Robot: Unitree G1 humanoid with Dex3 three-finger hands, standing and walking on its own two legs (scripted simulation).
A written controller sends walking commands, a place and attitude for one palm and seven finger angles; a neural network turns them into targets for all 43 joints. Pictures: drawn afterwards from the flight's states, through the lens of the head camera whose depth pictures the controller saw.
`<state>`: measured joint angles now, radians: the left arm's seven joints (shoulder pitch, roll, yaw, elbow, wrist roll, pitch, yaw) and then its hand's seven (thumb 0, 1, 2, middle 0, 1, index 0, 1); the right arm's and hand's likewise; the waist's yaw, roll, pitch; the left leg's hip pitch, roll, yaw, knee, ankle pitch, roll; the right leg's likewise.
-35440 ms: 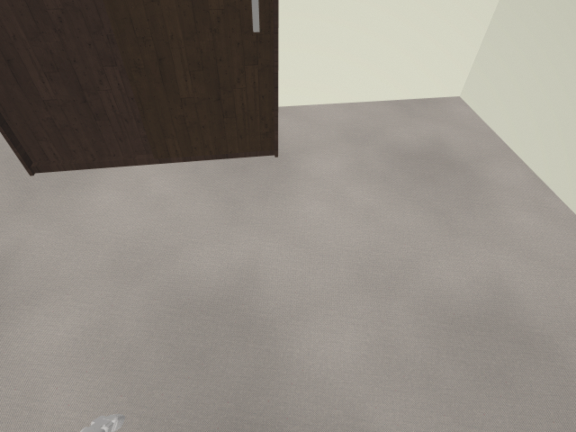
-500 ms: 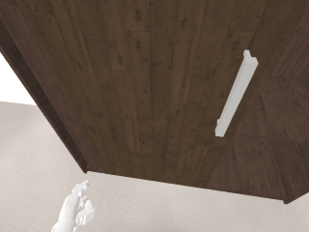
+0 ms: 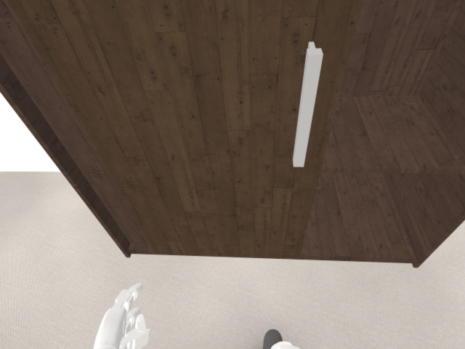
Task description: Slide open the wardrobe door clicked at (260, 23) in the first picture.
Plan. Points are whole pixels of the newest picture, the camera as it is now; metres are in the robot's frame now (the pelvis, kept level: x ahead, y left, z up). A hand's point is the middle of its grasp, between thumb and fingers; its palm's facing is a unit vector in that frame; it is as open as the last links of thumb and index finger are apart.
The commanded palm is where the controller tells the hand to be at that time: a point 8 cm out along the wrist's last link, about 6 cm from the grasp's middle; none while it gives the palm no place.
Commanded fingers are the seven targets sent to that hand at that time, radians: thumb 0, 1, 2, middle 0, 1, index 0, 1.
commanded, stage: stop stepping back and stand still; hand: right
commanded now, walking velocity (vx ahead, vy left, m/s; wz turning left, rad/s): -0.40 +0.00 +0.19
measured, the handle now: (304, 111) +0.59 -0.13 +0.09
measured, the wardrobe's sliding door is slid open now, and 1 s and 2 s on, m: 0.49 0.49 0.49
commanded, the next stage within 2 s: let the arm hang, fingers relaxed in 0.94 s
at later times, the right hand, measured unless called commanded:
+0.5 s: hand out of the picture +0.08 -0.27 +0.19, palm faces +0.25 +0.85 -0.47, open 7.4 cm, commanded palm +0.04 -0.33 +0.19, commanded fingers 0.00 -0.90 -0.90 0.20 0.30 0.20 0.30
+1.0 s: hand out of the picture +0.08 -0.30 +0.20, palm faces +0.37 +0.75 -0.56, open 7.4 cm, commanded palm +0.02 -0.35 +0.19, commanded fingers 0.00 -0.90 -0.90 0.20 0.30 0.20 0.30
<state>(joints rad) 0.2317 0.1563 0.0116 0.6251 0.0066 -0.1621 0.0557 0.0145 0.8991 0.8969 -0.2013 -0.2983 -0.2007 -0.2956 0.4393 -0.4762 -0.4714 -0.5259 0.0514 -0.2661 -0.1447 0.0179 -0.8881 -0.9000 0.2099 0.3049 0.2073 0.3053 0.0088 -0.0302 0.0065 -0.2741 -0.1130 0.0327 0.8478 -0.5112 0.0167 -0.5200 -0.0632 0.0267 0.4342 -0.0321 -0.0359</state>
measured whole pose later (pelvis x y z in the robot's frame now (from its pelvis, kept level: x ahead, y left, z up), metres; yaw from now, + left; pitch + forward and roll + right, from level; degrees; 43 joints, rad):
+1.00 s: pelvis -0.15 -0.06 -0.01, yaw +5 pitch -1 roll +0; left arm 0.26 0.15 -0.02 0.61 0.00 -0.16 0.04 0.01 0.90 0.90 -0.20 -0.30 -0.20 -0.30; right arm 0.54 -0.52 -0.51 -0.55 0.05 -0.22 -0.15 0.02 -0.89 -0.90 0.21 0.30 0.21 0.31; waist 0.02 0.00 0.04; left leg -0.31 -0.02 0.08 0.63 -0.29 0.04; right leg -0.31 -0.10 -0.05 0.71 -0.38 0.03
